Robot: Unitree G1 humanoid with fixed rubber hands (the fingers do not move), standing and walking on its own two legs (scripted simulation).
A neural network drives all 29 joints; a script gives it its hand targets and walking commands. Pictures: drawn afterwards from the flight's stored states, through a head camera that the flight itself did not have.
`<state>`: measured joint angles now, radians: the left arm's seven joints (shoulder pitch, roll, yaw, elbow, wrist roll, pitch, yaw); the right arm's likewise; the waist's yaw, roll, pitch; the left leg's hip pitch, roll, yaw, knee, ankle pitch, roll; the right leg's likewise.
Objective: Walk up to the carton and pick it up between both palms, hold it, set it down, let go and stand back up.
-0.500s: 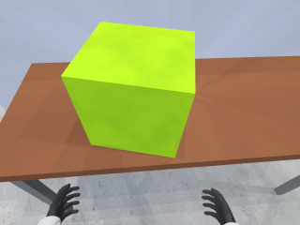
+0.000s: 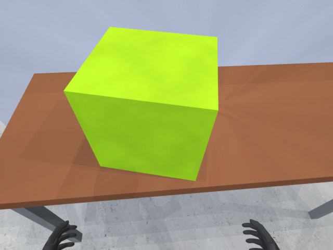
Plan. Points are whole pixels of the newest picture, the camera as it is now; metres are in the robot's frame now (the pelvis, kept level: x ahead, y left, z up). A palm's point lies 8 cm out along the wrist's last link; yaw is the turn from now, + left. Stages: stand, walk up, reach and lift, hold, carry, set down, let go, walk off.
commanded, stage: stand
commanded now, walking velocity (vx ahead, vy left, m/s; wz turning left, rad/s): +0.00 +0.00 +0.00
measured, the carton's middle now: (154, 106) +0.44 +0.05 +0.08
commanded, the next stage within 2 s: none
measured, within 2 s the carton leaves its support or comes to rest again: neither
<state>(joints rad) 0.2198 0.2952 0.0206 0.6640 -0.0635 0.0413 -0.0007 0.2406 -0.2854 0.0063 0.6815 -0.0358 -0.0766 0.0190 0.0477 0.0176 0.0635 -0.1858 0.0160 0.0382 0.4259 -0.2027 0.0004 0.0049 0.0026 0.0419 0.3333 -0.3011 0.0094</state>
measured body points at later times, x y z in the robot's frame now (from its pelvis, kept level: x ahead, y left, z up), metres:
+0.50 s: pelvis +0.00 +0.00 +0.00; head +0.01 +0.00 +0.45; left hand +0.06 +0.31 -0.12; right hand +0.13 -0.27 -0.11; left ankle +0.02 +0.12 -0.74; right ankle -0.07 -0.13 -0.74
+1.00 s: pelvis -0.02 +0.00 +0.00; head -0.02 +0.00 +0.45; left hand +0.03 +0.31 -0.12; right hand +0.10 -0.27 -0.11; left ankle +0.02 +0.12 -0.74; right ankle -0.07 -0.13 -0.74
